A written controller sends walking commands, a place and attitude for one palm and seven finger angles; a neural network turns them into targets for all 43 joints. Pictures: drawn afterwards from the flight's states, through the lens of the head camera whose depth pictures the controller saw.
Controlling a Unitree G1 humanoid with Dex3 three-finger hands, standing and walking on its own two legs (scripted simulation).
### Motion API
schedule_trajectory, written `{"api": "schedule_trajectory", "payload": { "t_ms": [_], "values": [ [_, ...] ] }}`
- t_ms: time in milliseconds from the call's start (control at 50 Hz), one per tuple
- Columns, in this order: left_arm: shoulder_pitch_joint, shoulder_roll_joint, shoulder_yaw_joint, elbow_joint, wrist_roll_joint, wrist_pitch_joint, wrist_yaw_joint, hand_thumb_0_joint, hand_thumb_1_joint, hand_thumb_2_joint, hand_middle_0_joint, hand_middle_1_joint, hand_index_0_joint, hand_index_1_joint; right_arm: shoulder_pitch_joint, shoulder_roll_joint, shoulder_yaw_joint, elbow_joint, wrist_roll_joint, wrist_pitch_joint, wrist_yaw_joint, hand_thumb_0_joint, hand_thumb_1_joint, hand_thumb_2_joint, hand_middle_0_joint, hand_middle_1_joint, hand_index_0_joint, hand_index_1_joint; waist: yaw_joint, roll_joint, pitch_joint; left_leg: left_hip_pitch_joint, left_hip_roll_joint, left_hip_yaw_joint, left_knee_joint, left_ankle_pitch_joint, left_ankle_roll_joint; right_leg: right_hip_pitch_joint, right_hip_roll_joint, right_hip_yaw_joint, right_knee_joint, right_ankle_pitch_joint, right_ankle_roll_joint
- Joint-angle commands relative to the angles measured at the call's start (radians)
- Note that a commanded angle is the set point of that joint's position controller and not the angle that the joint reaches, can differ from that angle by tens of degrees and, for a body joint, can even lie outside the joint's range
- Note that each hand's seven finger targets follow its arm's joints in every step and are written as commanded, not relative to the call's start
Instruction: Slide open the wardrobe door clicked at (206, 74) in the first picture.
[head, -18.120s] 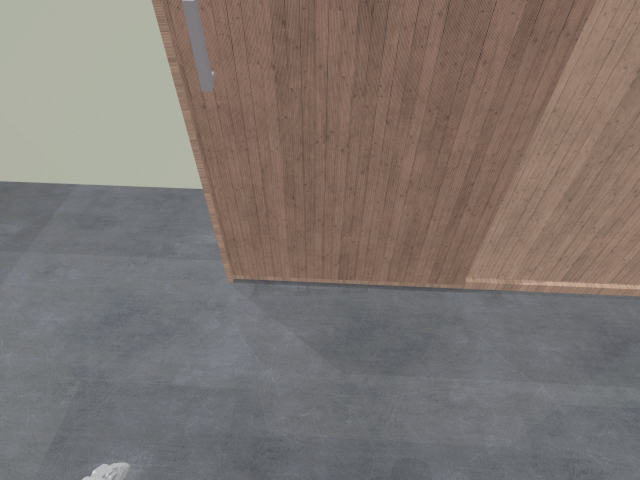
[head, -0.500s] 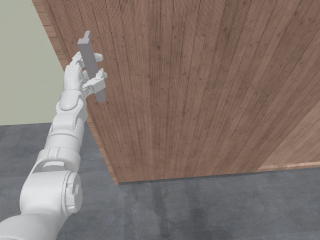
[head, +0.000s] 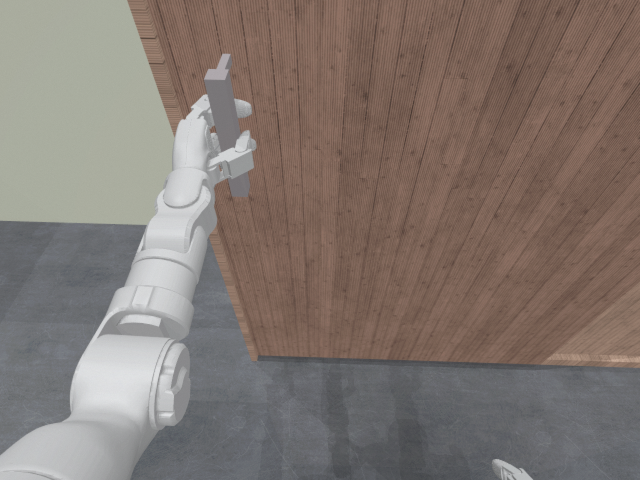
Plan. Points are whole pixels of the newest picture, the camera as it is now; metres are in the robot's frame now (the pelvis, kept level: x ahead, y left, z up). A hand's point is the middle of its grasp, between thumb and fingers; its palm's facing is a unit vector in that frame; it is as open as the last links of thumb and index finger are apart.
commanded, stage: tug the door sideways, standing still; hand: left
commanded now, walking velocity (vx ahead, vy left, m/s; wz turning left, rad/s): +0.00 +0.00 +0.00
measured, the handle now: (233, 130) +0.53 +0.13 +0.16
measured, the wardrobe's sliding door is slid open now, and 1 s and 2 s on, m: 0.00 0.00 0.11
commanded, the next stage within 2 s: step sideways, sliding the door along in 0.60 s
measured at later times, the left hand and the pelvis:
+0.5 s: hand (248, 155) +0.47 +0.10 +0.16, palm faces +0.09 -0.99 -0.05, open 6.1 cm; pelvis -0.01 +0.00 +0.00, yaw +1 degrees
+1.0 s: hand (249, 158) +0.47 +0.10 +0.15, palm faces +0.10 -0.99 -0.13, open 6.3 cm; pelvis -0.02 -0.02 -0.01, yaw -3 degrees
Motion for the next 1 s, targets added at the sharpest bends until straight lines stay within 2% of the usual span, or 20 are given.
{"api": "schedule_trajectory", "payload": {
  "t_ms": [0, 60, 120, 220, 280, 340, 420, 460, 480, 660, 680, 700, 720, 740, 780, 820, 880, 900, 920, 980],
  "values": [
    [-0.578, -0.049, -0.133, -0.223, 0.007, -0.102, -0.040, 0.000, 0.900, 0.900, -0.450, -1.400, -0.450, -1.400, 0.078, -0.128, -0.046, -0.067, -0.001, -0.044, -0.007, 0.000, -0.900, -0.900, 0.200, 0.300, 0.200, 0.300, -0.081, 0.010, -0.409, 0.313, -0.053, -0.029, 0.032, 0.550, 0.035, 0.027, 0.073, 0.012, 0.004, 0.526, -0.023],
    [-0.604, -0.077, -0.157, -0.211, 0.008, -0.120, -0.035, 0.000, 0.900, 0.900, -0.450, -1.400, -0.450, -1.400, 0.086, -0.131, -0.048, -0.056, -0.003, -0.055, -0.003, 0.000, -0.900, -0.900, 0.200, 0.300, 0.200, 0.300, -0.088, 0.006, -0.406, 0.317, -0.050, -0.038, 0.032, 0.526, 0.032, 0.008, 0.076, 0.007, 0.004, 0.490, -0.023],
    [-0.629, -0.127, -0.195, -0.199, 0.006, -0.132, -0.032, 0.000, 0.900, 0.900, -0.450, -1.400, -0.450, -1.400, 0.086, -0.125, -0.047, -0.047, -0.002, -0.070, 0.001, 0.000, -0.900, -0.900, 0.200, 0.300, 0.200, 0.300, -0.096, 0.035, -0.401, 0.331, -0.046, -0.045, 0.039, 0.512, 0.028, -0.033, 0.079, 0.006, 0.006, 0.455, -0.023],
    [-0.647, -0.179, -0.234, -0.182, -0.001, -0.139, -0.022, 0.000, 0.900, 0.900, -0.450, -1.400, -0.450, -1.400, 0.093, -0.124, -0.048, -0.028, -0.003, -0.094, 0.005, 0.000, -0.900, -0.900, 0.200, 0.300, 0.200, 0.300, -0.103, 0.007, -0.389, 0.309, -0.047, -0.056, 0.031, 0.448, 0.025, -0.049, 0.086, -0.003, 0.004, 0.407, -0.025],
    [-0.648, -0.171, -0.236, -0.173, 0.003, -0.142, -0.018, 0.000, 0.900, 0.900, -0.450, -1.400, -0.450, -1.400, 0.096, -0.127, -0.047, -0.020, -0.004, -0.102, 0.006, 0.000, -0.900, -0.900, 0.200, 0.300, 0.200, 0.300, -0.102, 0.022, -0.384, 0.300, -0.050, -0.057, 0.023, 0.412, 0.023, -0.051, 0.084, -0.005, 0.004, 0.382, -0.027],
    [-0.668, -0.173, -0.238, -0.182, 0.004, -0.150, -0.016, 0.000, 0.900, 0.900, -0.450, -1.400, -0.450, -1.400, 0.103, -0.124, -0.049, -0.009, -0.006, -0.114, 0.007, 0.000, -0.900, -0.900, 0.200, 0.300, 0.200, 0.300, -0.104, 0.033, -0.402, 0.317, -0.052, -0.055, 0.033, 0.443, 0.024, -0.056, 0.086, -0.005, 0.009, 0.404, -0.027],
    [-0.675, -0.172, -0.239, -0.187, 0.000, -0.154, -0.020, 0.000, 0.900, 0.900, -0.450, -1.400, -0.450, -1.400, 0.110, -0.124, -0.049, -0.004, -0.007, -0.123, 0.008, 0.000, -0.900, -0.900, 0.200, 0.300, 0.200, 0.300, -0.105, 0.033, -0.414, 0.322, -0.054, -0.054, 0.038, 0.472, 0.025, -0.050, 0.087, -0.004, 0.011, 0.429, -0.026],
    [-0.657, -0.164, -0.233, -0.164, 0.001, -0.152, -0.022, 0.000, 0.900, 0.900, -0.450, -1.400, -0.450, -1.400, 0.117, -0.130, -0.049, 0.002, -0.008, -0.125, 0.007, 0.000, -0.900, -0.900, 0.200, 0.300, 0.200, 0.300, -0.103, 0.010, -0.396, 0.311, -0.054, -0.056, 0.035, 0.464, 0.025, -0.048, 0.087, -0.006, 0.007, 0.423, -0.025],
    [-0.660, -0.172, -0.240, -0.164, -0.004, -0.152, -0.024, 0.000, 0.900, 0.900, -0.450, -1.400, -0.450, -1.400, 0.108, -0.126, -0.046, -0.003, -0.005, -0.126, 0.008, 0.000, -0.900, -0.900, 0.200, 0.300, 0.200, 0.300, -0.102, 0.024, -0.382, 0.301, -0.054, -0.054, 0.031, 0.451, 0.025, -0.050, 0.085, -0.005, 0.008, 0.418, -0.026],
    [-0.664, -0.157, -0.231, -0.188, -0.005, -0.161, -0.029, 0.000, 0.900, 0.900, -0.450, -1.400, -0.450, -1.400, 0.107, -0.130, -0.049, -0.009, -0.007, -0.132, 0.009, 0.000, -0.900, -0.900, 0.200, 0.300, 0.200, 0.300, -0.100, 0.012, -0.421, 0.321, -0.059, -0.051, 0.044, 0.496, 0.028, -0.031, 0.084, -0.002, 0.018, 0.465, -0.023],
    [-0.743, -0.145, -0.229, -0.241, -0.013, -0.167, -0.027, 0.000, 0.900, 0.900, -0.450, -1.400, -0.450, -1.400, 0.099, -0.129, -0.045, -0.011, -0.004, -0.134, 0.008, 0.000, -0.900, -0.900, 0.200, 0.300, 0.200, 0.300, -0.110, 0.031, -0.436, 0.336, -0.060, -0.049, 0.046, 0.504, 0.030, -0.031, 0.083, 0.001, 0.017, 0.481, -0.022],
    [-0.626, 0.304, 0.003, -0.181, 0.052, -0.191, -0.003, 0.000, 0.900, 0.900, -0.450, -1.400, -0.450, -1.400, 0.061, -0.195, -0.046, -0.041, -0.003, -0.106, -0.029, 0.000, -0.900, -0.900, 0.200, 0.300, 0.200, 0.300, 0.003, -0.008, -0.368, 0.250, 0.019, -0.030, 0.078, 0.532, 0.070, 0.044, 0.012, 0.010, 0.013, 0.420, -0.007],
    [-0.638, 0.158, -0.119, -0.201, 0.055, -0.199, -0.013, 0.000, 0.900, 0.900, -0.450, -1.400, -0.450, -1.400, 0.040, -0.162, -0.034, -0.059, 0.002, -0.089, -0.036, 0.000, -0.900, -0.900, 0.200, 0.300, 0.200, 0.300, -0.023, 0.003, -0.353, 0.226, 0.019, -0.012, 0.055, 0.508, 0.066, 0.070, 0.001, 0.012, 0.008, 0.453, -0.010],
    [-0.638, 0.109, -0.139, -0.219, 0.038, -0.204, -0.013, 0.000, 0.900, 0.900, -0.450, -1.400, -0.450, -1.400, 0.034, -0.146, -0.030, -0.070, 0.006, -0.086, -0.040, 0.000, -0.900, -0.900, 0.200, 0.300, 0.200, 0.300, -0.024, -0.008, -0.364, 0.243, 0.028, -0.008, 0.054, 0.518, 0.066, 0.086, -0.002, 0.010, 0.011, 0.463, -0.008],
    [-0.639, 0.028, -0.199, -0.286, 0.025, -0.215, -0.033, 0.000, 0.900, 0.900, -0.450, -1.400, -0.450, -1.400, 0.011, -0.128, -0.024, -0.107, 0.013, -0.089, -0.049, 0.000, -0.900, -0.900, 0.200, 0.300, 0.200, 0.300, -0.036, 0.050, -0.380, 0.321, 0.066, -0.026, 0.059, 0.630, 0.061, 0.065, 0.014, 0.000, 0.053, 0.475, -0.002],
    [-0.613, 0.067, -0.176, -0.298, 0.017, -0.216, -0.037, 0.000, 0.900, 0.900, -0.450, -1.400, -0.450, -1.400, 0.015, -0.150, -0.037, -0.113, 0.011, -0.083, -0.054, 0.000, -0.900, -0.900, 0.200, 0.300, 0.200, 0.300, -0.034, 0.098, -0.404, 0.412, 0.117, -0.060, 0.076, 0.786, 0.073, 0.015, 0.030, 0.003, 0.108, 0.424, 0.004],
    [-0.617, 0.075, -0.176, -0.326, 0.000, -0.213, -0.041, 0.000, 0.900, 0.900, -0.450, -1.400, -0.450, -1.400, 0.004, -0.151, -0.037, -0.129, 0.005, -0.072, -0.050, 0.000, -0.900, -0.900, 0.200, 0.300, 0.200, 0.300, -0.039, 0.174, -0.386, 0.520, 0.220, -0.158, 0.050, 0.930, 0.128, -0.092, 0.058, 0.024, 0.205, 0.110, 0.005],
    [-0.628, 0.062, -0.186, -0.332, -0.004, -0.212, -0.042, 0.000, 0.900, 0.900, -0.450, -1.400, -0.450, -1.400, -0.010, -0.150, -0.035, -0.135, 0.003, -0.067, -0.045, 0.000, -0.900, -0.900, 0.200, 0.300, 0.200, 0.300, -0.036, 0.209, -0.360, 0.534, 0.248, -0.178, 0.031, 0.925, 0.145, -0.127, 0.062, 0.031, 0.227, -0.012, 0.001],
    [-0.637, 0.070, -0.181, -0.347, -0.006, -0.213, -0.040, 0.000, 0.900, 0.900, -0.450, -1.400, -0.450, -1.400, -0.021, -0.151, -0.031, -0.143, 0.000, -0.062, -0.042, 0.000, -0.900, -0.900, 0.200, 0.300, 0.200, 0.300, -0.030, 0.217, -0.349, 0.533, 0.262, -0.191, 0.028, 0.897, 0.158, -0.128, 0.062, 0.034, 0.224, -0.061, -0.008],
    [-0.611, 0.079, -0.173, -0.321, -0.012, -0.200, -0.030, 0.000, 0.900, 0.900, -0.450, -1.400, -0.450, -1.400, -0.067, -0.159, -0.024, -0.150, 0.009, -0.039, -0.042, 0.000, -0.900, -0.900, 0.200, 0.300, 0.200, 0.300, -0.010, 0.222, -0.317, 0.424, 0.263, -0.156, 0.038, 0.697, 0.147, -0.023, 0.049, 0.025, 0.145, -0.038, -0.032]
  ]
}}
